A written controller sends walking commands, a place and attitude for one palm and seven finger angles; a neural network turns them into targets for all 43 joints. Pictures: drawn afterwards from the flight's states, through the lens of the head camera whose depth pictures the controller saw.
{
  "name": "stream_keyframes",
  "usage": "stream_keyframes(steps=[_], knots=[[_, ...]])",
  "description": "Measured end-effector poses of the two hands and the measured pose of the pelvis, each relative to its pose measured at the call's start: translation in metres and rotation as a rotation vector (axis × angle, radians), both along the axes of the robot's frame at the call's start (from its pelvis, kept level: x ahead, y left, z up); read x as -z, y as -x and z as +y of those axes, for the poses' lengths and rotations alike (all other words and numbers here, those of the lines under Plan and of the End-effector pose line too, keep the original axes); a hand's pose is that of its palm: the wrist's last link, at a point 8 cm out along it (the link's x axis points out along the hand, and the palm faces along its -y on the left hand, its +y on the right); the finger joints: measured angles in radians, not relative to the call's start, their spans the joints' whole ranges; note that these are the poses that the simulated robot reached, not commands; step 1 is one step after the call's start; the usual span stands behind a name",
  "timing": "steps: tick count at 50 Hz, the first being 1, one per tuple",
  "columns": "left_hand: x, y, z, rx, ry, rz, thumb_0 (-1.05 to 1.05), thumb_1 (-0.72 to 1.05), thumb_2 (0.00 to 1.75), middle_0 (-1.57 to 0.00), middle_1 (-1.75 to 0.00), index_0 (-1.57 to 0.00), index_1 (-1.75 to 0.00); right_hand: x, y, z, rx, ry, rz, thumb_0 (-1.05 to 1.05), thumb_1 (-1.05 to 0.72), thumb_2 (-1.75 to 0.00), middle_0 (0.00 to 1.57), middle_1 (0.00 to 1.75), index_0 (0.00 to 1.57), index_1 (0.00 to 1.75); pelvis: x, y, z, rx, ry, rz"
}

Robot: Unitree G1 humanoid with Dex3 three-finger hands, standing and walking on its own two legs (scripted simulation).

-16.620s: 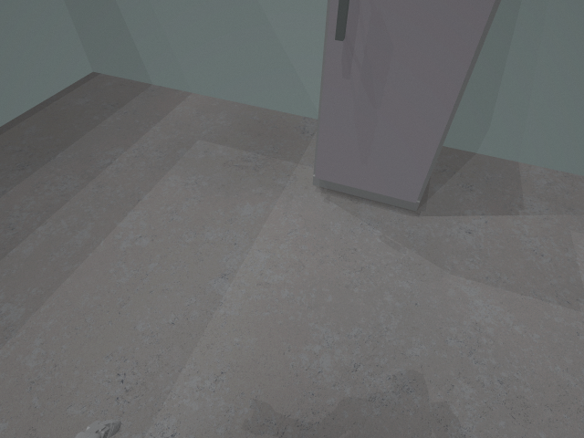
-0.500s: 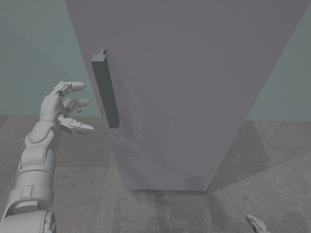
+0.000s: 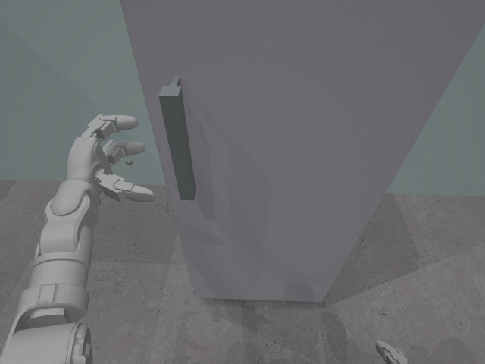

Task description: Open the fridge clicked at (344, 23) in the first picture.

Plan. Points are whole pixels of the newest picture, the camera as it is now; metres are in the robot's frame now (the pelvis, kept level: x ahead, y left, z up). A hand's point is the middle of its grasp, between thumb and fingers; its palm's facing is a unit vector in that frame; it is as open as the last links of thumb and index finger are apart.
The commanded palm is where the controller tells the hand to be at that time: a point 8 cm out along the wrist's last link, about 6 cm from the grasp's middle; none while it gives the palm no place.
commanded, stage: move the hooked fingers beside the handle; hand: left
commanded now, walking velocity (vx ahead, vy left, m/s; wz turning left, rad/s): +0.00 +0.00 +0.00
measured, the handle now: (182, 143) +0.46 +0.13 +0.13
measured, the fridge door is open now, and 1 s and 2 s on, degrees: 0 0 0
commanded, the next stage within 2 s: none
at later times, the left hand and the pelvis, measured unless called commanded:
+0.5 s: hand (134, 173) +0.38 +0.20 +0.13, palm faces +0.07 -1.00 -0.01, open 14.0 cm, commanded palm +0.36 +0.24 +0.14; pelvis -0.01 +0.00 +0.00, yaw +1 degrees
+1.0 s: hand (142, 158) +0.40 +0.19 +0.15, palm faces +0.05 -1.00 +0.00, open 14.0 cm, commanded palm +0.37 +0.24 +0.14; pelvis +0.00 -0.02 +0.00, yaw +0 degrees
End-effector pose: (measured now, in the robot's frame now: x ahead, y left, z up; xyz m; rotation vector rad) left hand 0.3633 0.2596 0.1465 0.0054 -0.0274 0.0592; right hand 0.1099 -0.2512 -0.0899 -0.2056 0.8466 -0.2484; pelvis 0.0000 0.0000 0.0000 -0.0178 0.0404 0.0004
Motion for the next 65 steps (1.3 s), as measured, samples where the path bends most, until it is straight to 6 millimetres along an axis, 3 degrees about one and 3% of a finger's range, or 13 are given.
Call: stream_keyframes(steps=[9,17,25,33,37,41,45,49,53,57,65], knots=[[0.019,0.004,-0.006,0.007,0.021,0.103,-0.01,-0.50,0.30,-0.30,-1.20,-0.30,-1.20,0.000,0.001,0.001,0.000,-0.001,-0.005,0.01,-0.90,-0.89,0.20,0.30,0.21,0.30,0.000,0.004,0.003,-0.004,0.000,0.000],[-0.005,0.006,-0.012,0.005,0.000,-0.013,-0.02,-0.50,0.30,-0.30,-1.20,-0.30,-1.20,-0.003,-0.004,0.003,-0.015,-0.006,-0.031,0.01,-0.90,-0.89,0.20,0.30,0.21,0.30,-0.001,0.005,0.000,-0.002,-0.002,-0.013],[0.019,0.005,-0.005,-0.014,0.000,0.125,-0.01,-0.50,0.30,-0.30,-1.20,-0.30,-1.20,-0.002,-0.004,-0.002,-0.021,-0.006,-0.027,0.01,-0.90,-0.89,0.20,0.30,0.21,0.30,-0.001,0.009,-0.004,-0.009,-0.002,-0.002],[-0.006,-0.002,-0.025,0.022,0.003,-0.014,-0.02,-0.51,0.30,-0.30,-1.20,-0.30,-1.20,0.002,-0.001,-0.008,-0.021,-0.003,-0.003,0.01,-0.90,-0.89,0.20,0.30,0.21,0.30,0.000,0.006,-0.009,-0.012,-0.005,-0.001],[0.008,-0.013,-0.019,-0.002,0.023,0.100,-0.01,-0.50,0.30,-0.30,-1.20,-0.30,-1.20,0.002,0.001,-0.011,-0.007,-0.011,0.000,0.01,-0.90,-0.89,0.20,0.30,0.21,0.30,0.000,0.004,-0.012,-0.004,-0.009,0.009],[0.022,-0.011,-0.011,-0.033,0.001,0.144,-0.01,-0.50,0.30,-0.30,-1.20,-0.30,-1.20,0.002,0.005,-0.018,0.013,-0.011,0.003,0.01,-0.90,-0.89,0.20,0.30,0.21,0.30,0.000,0.002,-0.014,0.007,-0.010,0.018],[0.008,-0.003,-0.016,-0.015,-0.024,0.020,-0.02,-0.50,0.30,-0.30,-1.20,-0.30,-1.20,0.004,0.007,-0.022,0.013,0.000,0.019,0.01,-0.90,-0.89,0.20,0.30,0.21,0.30,0.000,-0.001,-0.015,0.006,-0.008,0.013],[-0.003,-0.007,-0.021,0.012,-0.002,-0.015,-0.02,-0.50,0.30,-0.30,-1.20,-0.30,-1.20,0.007,0.003,-0.023,0.006,0.004,0.035,0.01,-0.90,-0.89,0.20,0.30,0.21,0.30,0.000,-0.003,-0.017,-0.007,-0.008,0.009],[0.011,-0.016,-0.017,0.000,0.011,0.104,-0.01,-0.50,0.30,-0.30,-1.20,-0.30,-1.20,0.004,-0.003,-0.024,0.011,-0.004,0.020,0.01,-0.90,-0.89,0.20,0.30,0.21,0.30,0.000,-0.004,-0.018,-0.004,-0.011,0.019],[0.021,-0.011,-0.019,-0.005,-0.002,0.129,-0.01,-0.50,0.30,-0.30,-1.20,-0.30,-1.20,0.002,-0.009,-0.023,0.016,-0.011,-0.009,0.01,-0.90,-0.89,0.20,0.30,0.21,0.30,0.000,-0.006,-0.017,0.006,-0.012,0.024],[-0.006,0.004,-0.015,-0.015,-0.005,-0.029,-0.02,-0.50,0.30,-0.30,-1.20,-0.30,-1.20,-0.002,-0.019,-0.018,-0.005,-0.014,-0.036,0.01,-0.90,-0.89,0.20,0.30,0.21,0.30,-0.001,-0.008,-0.018,0.007,-0.013,0.001]])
